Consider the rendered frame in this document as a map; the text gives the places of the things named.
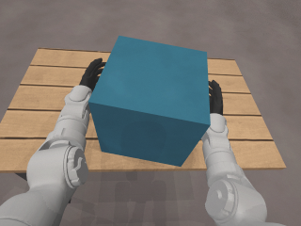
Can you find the right robot hand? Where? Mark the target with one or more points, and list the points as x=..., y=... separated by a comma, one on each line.
x=216, y=98

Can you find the robot left upper arm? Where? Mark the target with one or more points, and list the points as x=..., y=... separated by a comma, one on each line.
x=53, y=176

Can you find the robot right forearm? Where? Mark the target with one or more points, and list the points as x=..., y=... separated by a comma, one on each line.
x=218, y=155

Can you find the table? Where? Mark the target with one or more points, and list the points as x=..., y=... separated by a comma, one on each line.
x=53, y=73

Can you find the robot right upper arm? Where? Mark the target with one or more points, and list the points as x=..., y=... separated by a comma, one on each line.
x=231, y=204

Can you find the left robot hand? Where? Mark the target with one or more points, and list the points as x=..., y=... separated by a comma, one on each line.
x=91, y=75

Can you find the robot left forearm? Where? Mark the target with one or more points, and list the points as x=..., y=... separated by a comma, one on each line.
x=72, y=123

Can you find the carton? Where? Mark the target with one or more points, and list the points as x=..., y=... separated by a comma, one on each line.
x=151, y=101

